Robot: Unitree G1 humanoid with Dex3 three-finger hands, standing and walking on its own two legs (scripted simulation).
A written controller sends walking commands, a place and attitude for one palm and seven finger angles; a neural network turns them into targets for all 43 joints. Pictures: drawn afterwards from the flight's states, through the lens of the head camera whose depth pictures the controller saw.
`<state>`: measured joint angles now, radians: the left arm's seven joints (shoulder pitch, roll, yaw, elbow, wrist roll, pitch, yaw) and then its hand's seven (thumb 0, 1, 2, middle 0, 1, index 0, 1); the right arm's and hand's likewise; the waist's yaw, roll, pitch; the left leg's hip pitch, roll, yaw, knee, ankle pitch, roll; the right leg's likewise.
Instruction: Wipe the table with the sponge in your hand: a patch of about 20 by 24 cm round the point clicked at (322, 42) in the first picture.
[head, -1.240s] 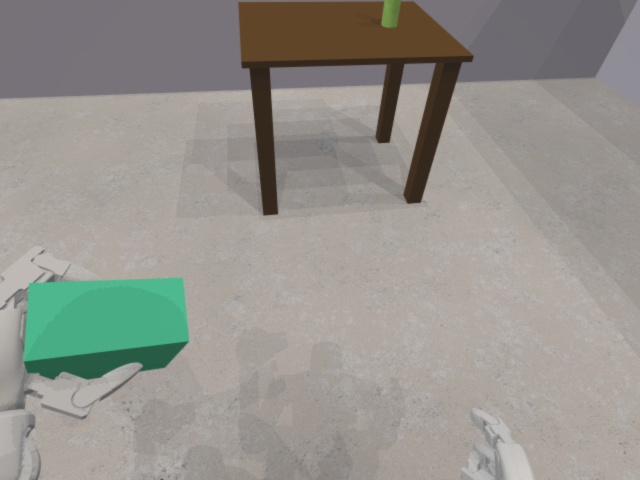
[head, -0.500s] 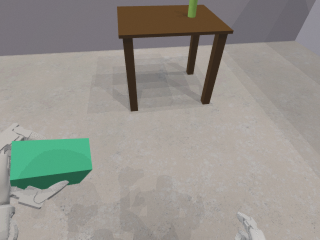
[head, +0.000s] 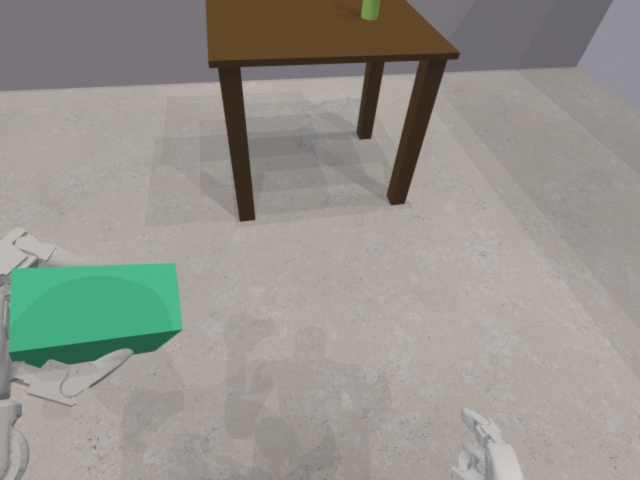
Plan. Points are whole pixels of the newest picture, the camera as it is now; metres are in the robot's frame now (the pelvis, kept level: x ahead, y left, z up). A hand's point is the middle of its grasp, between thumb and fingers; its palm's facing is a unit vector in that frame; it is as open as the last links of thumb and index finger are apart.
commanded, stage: walk to a spot facing it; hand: left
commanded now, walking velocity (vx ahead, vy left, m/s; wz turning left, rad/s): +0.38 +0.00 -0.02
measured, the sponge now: (120, 315) +0.23 +0.21 +0.15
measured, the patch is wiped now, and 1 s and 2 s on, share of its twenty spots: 0.00 0.00 0.00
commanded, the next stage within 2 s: turn to face it in 1.82 s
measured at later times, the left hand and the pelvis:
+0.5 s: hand (214, 201) +0.37 +0.15 +0.18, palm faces +0.34 -0.77 -0.54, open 10.5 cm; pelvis +0.16 -0.08 +0.00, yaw +2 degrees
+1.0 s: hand (224, 114) +0.52 +0.17 +0.19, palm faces +0.43 -0.78 -0.46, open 10.5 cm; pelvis +0.32 -0.07 +0.00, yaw +3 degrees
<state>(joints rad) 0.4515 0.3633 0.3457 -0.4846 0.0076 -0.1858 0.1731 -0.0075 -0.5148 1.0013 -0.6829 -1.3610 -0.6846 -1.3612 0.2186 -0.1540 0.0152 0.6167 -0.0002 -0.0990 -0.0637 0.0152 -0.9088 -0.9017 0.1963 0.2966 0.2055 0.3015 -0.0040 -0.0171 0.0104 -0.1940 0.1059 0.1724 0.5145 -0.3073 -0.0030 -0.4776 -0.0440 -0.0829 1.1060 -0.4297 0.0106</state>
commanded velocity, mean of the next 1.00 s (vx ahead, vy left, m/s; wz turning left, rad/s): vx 0.38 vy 0.00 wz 0.13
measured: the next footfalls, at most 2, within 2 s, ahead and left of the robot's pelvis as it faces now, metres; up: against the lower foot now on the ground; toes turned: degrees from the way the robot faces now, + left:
right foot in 0.22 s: +0.21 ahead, -0.14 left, +0.00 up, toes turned -12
left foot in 0.76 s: +0.36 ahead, +0.06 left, +0.00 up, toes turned +15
